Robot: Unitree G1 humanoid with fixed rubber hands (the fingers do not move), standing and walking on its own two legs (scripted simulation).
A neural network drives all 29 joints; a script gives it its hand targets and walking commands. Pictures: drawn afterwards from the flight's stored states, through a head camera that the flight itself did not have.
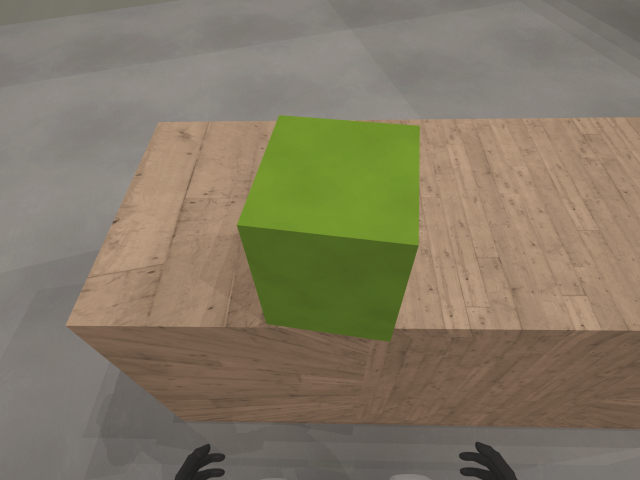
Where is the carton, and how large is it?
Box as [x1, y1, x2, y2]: [237, 115, 419, 341]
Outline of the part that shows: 279,115 237,223 266,323 389,341 418,245 419,126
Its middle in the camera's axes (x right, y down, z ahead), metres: +0.03 -0.01 +0.58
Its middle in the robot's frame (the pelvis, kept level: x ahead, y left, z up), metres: +0.44 -0.01 +0.02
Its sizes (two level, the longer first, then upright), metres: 0.210 0.200 0.250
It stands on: a pedestal, 0.65 m high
